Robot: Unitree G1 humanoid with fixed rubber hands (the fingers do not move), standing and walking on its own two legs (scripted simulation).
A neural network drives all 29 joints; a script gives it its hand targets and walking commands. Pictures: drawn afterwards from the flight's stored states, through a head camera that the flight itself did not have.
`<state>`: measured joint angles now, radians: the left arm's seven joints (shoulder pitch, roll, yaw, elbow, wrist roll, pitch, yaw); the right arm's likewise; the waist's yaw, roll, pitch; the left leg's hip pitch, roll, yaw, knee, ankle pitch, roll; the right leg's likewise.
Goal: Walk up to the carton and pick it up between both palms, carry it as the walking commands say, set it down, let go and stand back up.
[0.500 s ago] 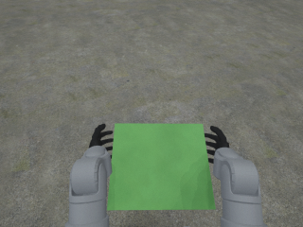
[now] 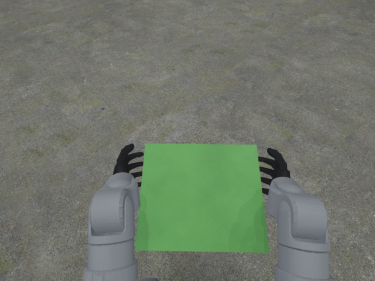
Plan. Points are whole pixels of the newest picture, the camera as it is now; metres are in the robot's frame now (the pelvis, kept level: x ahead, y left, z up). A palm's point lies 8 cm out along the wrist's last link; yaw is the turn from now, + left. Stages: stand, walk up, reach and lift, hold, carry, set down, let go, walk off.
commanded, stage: carry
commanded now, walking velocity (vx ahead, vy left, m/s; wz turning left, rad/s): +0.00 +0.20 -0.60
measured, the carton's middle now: (198, 201) +0.29 -0.01 -0.01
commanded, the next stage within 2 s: none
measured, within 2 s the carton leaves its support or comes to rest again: neither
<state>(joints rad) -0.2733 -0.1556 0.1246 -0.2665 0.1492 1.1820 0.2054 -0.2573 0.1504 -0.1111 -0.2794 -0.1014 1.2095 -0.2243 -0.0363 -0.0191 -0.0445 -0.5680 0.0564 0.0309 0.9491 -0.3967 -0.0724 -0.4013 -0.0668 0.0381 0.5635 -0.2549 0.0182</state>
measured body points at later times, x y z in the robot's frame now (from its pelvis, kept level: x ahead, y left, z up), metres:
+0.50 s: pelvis -0.03 +0.11 -0.01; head -0.02 +0.09 +0.44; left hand +0.31 +0.15 +0.07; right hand +0.20 -0.13 +0.05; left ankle +0.01 +0.19 -0.71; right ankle -0.06 +0.03 -0.74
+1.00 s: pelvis -0.01 +0.24 -0.01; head +0.01 +0.25 +0.44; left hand +0.33 +0.21 +0.07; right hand +0.16 -0.04 +0.07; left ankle +0.06 +0.31 -0.74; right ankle -0.08 +0.16 -0.68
